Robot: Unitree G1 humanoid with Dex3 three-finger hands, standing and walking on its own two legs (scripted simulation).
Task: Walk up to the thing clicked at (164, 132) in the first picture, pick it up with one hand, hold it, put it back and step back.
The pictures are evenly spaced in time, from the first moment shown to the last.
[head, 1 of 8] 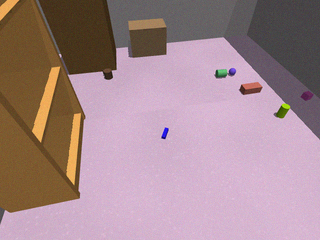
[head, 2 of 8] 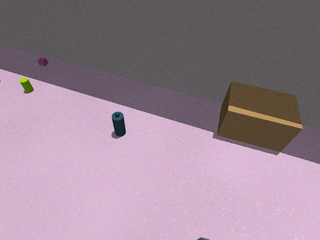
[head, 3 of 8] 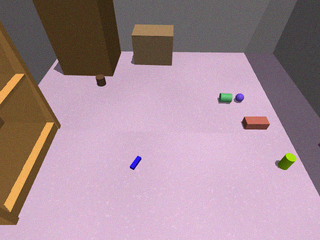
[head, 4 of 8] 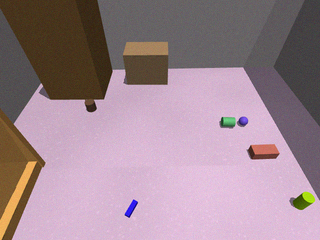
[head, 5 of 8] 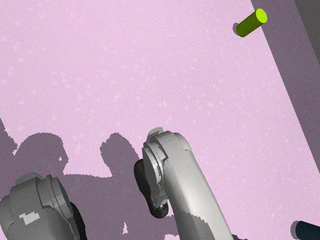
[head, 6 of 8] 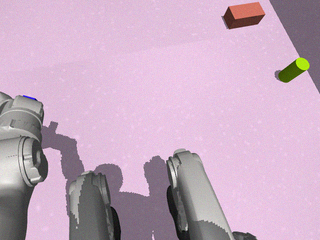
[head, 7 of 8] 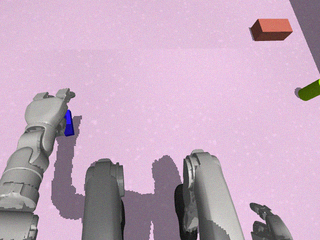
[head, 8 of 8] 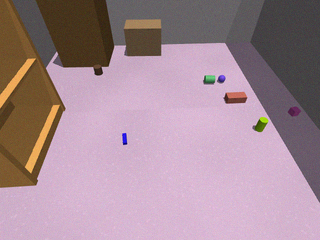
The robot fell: no
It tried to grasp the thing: yes
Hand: left
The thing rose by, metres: 0.64
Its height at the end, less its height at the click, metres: +0.00
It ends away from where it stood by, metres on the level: 0.10
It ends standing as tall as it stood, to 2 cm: yes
